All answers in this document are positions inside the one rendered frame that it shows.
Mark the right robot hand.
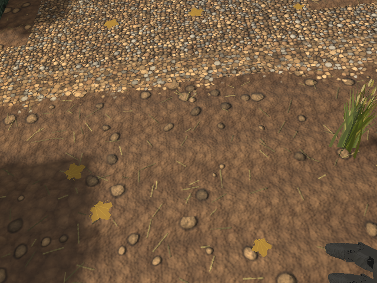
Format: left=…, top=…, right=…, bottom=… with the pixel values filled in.
left=325, top=242, right=377, bottom=283

